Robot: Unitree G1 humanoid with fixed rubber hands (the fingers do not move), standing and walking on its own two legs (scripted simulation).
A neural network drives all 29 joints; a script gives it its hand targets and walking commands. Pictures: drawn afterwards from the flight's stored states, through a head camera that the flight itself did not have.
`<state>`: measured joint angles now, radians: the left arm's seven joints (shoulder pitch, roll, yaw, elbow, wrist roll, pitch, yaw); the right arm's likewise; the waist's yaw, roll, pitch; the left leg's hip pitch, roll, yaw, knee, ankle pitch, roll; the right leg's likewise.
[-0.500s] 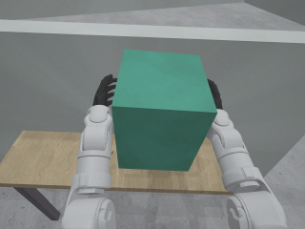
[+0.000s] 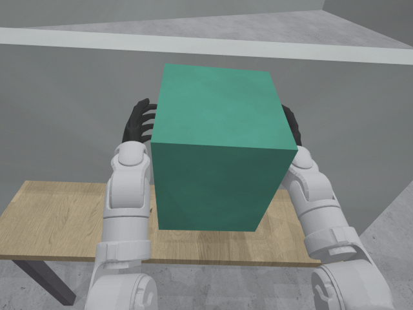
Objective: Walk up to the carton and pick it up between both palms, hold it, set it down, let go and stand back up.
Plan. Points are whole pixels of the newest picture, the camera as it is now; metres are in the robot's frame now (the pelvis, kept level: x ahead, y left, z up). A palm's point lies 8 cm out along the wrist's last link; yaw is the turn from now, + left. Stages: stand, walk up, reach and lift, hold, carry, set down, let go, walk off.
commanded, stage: reach and lift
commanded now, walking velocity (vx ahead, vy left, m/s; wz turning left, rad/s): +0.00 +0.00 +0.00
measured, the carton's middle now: (212, 152) +0.37 -0.01 +0.14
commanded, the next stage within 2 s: hold in 0.06 s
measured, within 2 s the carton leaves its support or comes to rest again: neither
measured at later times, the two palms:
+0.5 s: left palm (129, 137) +0.35 +0.14 +0.19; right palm (289, 139) +0.36 -0.15 +0.18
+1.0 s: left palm (123, 135) +0.35 +0.15 +0.20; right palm (285, 135) +0.36 -0.14 +0.19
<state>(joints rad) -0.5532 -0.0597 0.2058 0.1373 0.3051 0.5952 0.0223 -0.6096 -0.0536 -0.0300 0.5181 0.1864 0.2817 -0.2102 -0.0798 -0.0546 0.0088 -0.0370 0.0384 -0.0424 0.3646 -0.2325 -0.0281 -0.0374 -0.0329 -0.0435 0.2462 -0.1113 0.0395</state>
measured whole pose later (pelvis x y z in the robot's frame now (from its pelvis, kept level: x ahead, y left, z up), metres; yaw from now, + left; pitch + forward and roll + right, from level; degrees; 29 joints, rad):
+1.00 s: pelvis -0.01 -0.01 +0.00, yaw +1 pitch -7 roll -1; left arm -0.61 -0.04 0.25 0.13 0.33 0.66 -0.02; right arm -0.69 -0.03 -0.06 0.55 0.18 0.32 -0.21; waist -0.07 -0.06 0.00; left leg -0.03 0.04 -0.07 0.37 -0.22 -0.04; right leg -0.03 -0.03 -0.06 0.25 -0.11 0.03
